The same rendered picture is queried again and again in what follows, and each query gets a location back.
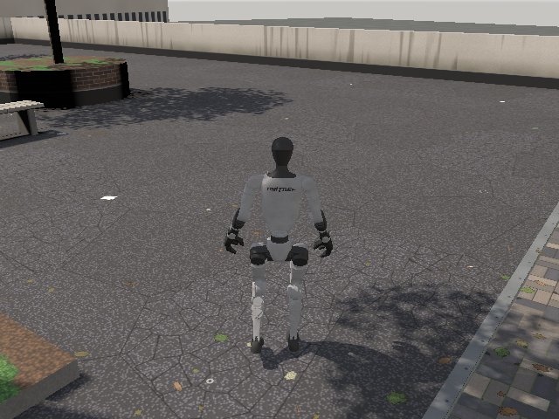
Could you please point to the left robot thigh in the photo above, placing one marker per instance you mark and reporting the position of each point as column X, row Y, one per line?
column 258, row 256

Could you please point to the robot left forearm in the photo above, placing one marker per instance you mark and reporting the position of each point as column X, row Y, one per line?
column 235, row 227

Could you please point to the robot right forearm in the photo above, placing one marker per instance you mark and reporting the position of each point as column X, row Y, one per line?
column 323, row 229

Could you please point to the left robot upper arm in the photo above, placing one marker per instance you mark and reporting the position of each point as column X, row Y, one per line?
column 254, row 182

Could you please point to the humanoid robot head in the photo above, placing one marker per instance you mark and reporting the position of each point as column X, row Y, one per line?
column 282, row 149

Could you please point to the right robot upper arm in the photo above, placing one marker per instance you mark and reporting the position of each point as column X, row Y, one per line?
column 308, row 184

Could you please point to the right robot hand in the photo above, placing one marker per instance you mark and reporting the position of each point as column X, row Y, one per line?
column 319, row 244

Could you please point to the left robot hand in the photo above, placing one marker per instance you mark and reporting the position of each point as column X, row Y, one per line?
column 228, row 242

